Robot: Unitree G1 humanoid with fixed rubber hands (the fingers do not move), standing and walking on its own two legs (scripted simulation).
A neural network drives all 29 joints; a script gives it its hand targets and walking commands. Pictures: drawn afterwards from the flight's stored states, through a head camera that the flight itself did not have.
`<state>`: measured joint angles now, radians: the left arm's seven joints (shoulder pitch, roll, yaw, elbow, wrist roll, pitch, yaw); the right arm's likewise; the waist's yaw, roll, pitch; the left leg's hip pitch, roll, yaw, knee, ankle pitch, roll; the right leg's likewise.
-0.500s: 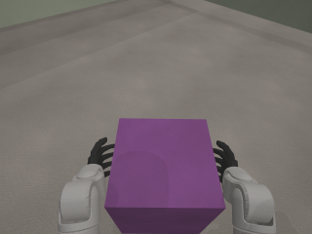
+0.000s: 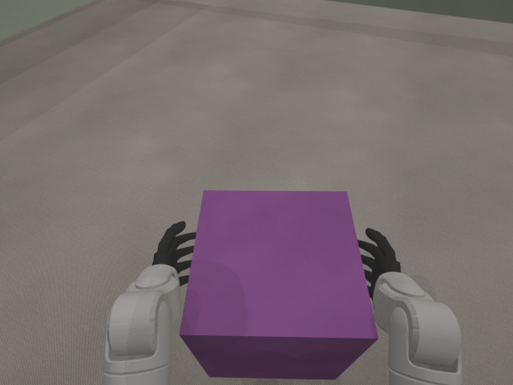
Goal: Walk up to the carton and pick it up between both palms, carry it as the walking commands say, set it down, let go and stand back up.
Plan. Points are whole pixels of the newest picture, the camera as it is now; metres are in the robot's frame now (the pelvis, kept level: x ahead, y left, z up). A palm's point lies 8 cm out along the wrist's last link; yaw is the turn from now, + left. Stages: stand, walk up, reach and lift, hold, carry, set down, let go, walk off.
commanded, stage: carry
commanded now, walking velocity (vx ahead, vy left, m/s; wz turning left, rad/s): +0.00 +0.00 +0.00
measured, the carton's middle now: (273, 290) +0.29 -0.02 +0.01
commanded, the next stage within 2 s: hold in 1.74 s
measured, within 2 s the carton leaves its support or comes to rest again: neither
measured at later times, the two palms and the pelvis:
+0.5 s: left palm (142, 310) +0.22 +0.15 +0.09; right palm (388, 317) +0.21 -0.15 +0.09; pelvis -0.05 +0.01 +0.00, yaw -1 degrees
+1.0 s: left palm (125, 316) +0.22 +0.17 +0.09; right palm (371, 313) +0.21 -0.13 +0.09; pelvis -0.05 +0.02 +0.01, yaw +0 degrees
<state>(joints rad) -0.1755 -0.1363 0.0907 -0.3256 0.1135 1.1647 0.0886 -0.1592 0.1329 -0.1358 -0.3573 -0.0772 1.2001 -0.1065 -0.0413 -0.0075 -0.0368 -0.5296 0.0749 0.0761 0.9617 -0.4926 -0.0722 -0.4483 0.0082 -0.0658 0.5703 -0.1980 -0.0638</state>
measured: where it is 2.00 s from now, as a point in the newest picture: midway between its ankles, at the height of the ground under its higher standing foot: outside the picture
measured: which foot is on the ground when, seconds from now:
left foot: up 0.00-0.08, down 0.10-1.00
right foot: down 0.00-1.00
